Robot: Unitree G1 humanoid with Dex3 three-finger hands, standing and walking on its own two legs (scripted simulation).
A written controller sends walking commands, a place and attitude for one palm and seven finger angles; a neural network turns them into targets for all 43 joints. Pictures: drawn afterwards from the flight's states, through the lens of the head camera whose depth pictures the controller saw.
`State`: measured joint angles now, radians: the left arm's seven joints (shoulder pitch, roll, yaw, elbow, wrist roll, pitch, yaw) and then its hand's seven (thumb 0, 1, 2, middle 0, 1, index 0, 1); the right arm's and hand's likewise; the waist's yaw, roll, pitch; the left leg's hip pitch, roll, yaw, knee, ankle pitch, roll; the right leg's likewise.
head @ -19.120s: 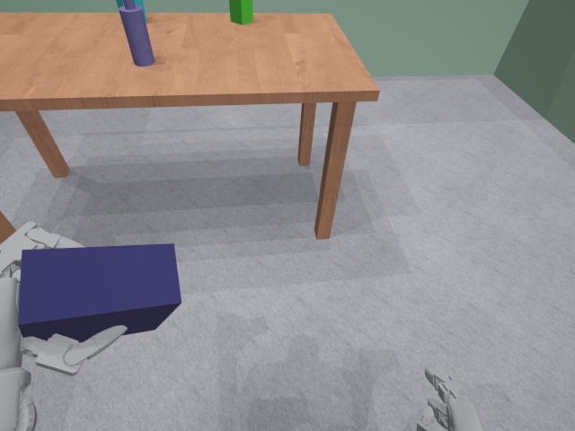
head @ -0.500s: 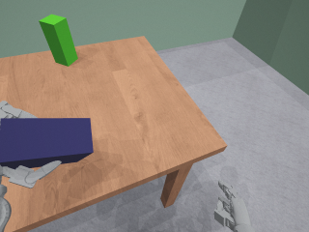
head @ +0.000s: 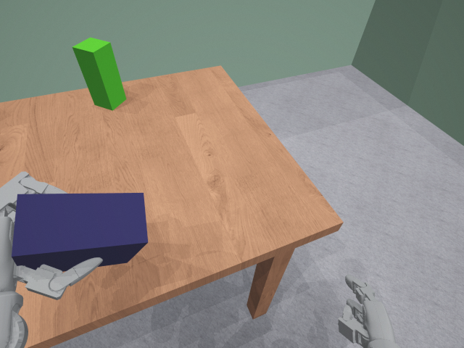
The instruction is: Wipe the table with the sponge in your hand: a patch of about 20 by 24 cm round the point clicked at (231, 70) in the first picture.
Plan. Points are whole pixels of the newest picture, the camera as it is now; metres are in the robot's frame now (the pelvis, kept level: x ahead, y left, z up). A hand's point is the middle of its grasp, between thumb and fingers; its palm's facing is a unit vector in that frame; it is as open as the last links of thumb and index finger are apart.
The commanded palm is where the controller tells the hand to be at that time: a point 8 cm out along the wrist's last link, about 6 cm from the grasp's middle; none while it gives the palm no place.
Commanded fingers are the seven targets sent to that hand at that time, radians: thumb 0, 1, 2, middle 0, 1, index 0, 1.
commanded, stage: come to a stop and stand still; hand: left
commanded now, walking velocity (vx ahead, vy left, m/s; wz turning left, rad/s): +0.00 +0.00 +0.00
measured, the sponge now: (101, 233) +0.23 +0.20 +0.14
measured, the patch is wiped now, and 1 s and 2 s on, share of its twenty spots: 0.00 0.00 0.00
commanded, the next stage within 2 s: look again from close up in 0.72 s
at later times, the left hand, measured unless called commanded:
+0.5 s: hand (26, 222) +0.23 +0.29 +0.16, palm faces +0.41 -0.82 -0.40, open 10.4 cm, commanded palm +0.16 +0.31 +0.17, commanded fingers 0.00 0.10 1.30 -1.20 -1.60 -1.20 -1.60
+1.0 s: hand (38, 224) +0.23 +0.28 +0.15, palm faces +0.39 -0.84 -0.37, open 10.4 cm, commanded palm +0.17 +0.31 +0.17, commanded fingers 0.00 0.10 1.30 -1.20 -1.60 -1.20 -1.60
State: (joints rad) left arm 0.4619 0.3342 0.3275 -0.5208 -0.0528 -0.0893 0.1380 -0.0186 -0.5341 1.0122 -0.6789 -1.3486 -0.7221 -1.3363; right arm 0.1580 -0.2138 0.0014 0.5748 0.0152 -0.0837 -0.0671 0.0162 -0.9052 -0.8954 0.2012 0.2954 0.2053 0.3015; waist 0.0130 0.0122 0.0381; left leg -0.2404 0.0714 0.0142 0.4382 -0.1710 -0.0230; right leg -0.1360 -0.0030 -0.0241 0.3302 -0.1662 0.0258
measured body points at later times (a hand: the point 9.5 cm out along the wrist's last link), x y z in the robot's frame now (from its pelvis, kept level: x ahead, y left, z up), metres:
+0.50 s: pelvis +0.00 +0.03 +0.00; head +0.05 +0.07 +0.44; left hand +0.20 +0.33 +0.18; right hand +0.17 -0.19 -0.08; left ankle +0.04 +0.13 -0.74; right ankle +0.01 -0.14 -0.74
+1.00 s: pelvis +0.01 +0.03 +0.00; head +0.05 +0.05 +0.44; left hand +0.20 +0.32 +0.17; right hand +0.21 -0.19 -0.07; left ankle +0.04 +0.13 -0.74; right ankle +0.01 -0.14 -0.74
